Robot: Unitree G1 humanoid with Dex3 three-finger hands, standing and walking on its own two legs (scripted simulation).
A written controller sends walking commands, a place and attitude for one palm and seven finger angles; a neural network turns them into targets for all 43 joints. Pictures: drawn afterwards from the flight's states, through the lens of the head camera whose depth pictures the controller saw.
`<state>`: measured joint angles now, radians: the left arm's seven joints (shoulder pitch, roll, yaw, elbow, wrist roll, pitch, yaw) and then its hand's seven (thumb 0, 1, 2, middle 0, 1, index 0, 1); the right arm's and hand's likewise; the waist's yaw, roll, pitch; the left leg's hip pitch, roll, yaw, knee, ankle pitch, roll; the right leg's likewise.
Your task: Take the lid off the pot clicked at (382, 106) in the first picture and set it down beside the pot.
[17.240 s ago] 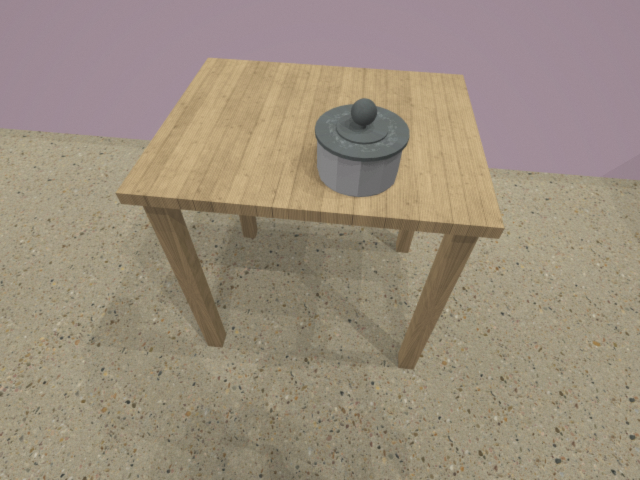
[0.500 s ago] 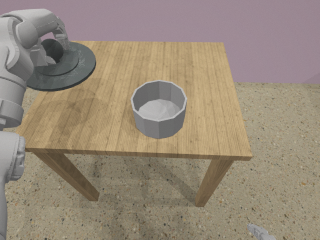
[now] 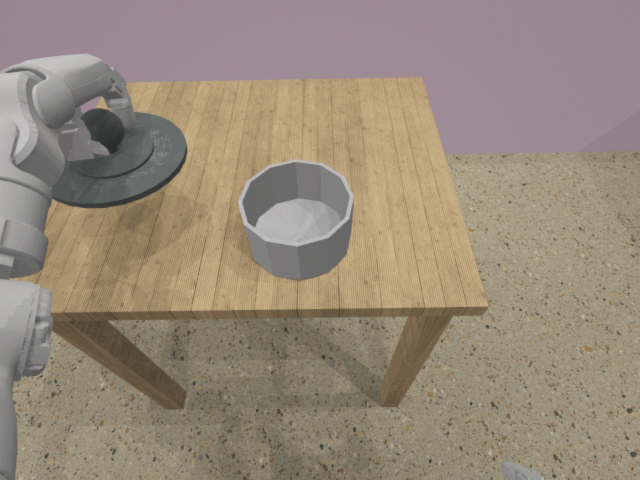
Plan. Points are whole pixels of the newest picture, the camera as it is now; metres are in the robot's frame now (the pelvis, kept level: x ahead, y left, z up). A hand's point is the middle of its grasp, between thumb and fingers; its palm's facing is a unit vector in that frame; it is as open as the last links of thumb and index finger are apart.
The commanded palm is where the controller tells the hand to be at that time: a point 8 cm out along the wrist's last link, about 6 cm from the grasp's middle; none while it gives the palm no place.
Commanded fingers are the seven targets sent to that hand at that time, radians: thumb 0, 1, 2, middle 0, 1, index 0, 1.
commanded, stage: lower the lid onto the table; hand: left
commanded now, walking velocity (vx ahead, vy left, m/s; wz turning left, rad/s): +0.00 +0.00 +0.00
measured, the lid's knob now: (102, 129) +0.49 +0.26 +0.17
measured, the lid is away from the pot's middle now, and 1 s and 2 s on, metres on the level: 0.23 0.24 0.23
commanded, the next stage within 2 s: none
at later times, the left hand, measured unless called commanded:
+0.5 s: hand (92, 167) +0.45 +0.26 +0.15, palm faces -0.39 -0.03 -0.92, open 8.0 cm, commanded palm +0.46 +0.26 +0.23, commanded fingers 0.00 0.60 1.08 -0.95 -1.04 -0.80 -0.97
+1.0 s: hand (106, 179) +0.46 +0.26 +0.12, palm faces -0.41 -0.03 -0.91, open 8.0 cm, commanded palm +0.46 +0.26 +0.20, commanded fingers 0.00 0.60 1.08 -0.95 -1.04 -0.80 -0.97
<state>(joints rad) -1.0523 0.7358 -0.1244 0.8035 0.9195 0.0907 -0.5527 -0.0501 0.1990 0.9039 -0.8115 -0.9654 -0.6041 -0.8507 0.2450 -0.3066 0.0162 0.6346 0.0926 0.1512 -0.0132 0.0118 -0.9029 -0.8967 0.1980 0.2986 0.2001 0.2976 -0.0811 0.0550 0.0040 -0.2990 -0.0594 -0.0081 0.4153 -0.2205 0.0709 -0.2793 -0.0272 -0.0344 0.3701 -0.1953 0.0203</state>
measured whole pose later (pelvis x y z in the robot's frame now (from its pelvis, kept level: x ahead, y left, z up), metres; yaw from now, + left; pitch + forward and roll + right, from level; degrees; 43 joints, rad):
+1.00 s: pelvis +0.01 +0.00 +0.00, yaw -1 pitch +8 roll -1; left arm -0.91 0.72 -0.09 0.85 0.92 -0.04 -0.45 -0.05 0.21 0.90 -0.81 -0.97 -0.60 -0.85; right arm 0.26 -0.30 0.01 0.65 0.09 0.17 -0.03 0.01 -0.90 -0.90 0.20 0.30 0.20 0.30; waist -0.08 0.05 -0.01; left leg -0.33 -0.05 0.00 0.44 -0.24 0.07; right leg -0.30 -0.02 -0.02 0.37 -0.20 0.02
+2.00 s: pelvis +0.01 +0.00 -0.01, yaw -2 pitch +10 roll -2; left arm -0.86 0.69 -0.09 1.01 0.95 -0.12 -0.34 -0.06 0.21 0.90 -0.81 -0.97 -0.59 -0.85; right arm 0.27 -0.29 0.01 0.67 0.09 0.17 -0.07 0.01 -0.90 -0.90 0.20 0.30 0.20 0.30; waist -0.09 0.04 -0.03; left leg -0.41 -0.03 0.01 0.50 -0.27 0.07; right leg -0.39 0.00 -0.02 0.43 -0.23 0.01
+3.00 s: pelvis +0.00 +0.01 -0.02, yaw -2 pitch +14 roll -2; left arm -0.82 0.68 -0.06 1.04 0.99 -0.16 -0.22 -0.01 0.27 0.88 -0.80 -1.01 -0.55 -0.88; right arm 0.31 -0.28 0.00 0.67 0.08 0.21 -0.06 0.01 -0.90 -0.90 0.20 0.30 0.20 0.30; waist -0.10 0.04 -0.08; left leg -0.57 -0.03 0.02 0.65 -0.32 0.07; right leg -0.54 0.00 -0.01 0.56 -0.26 0.02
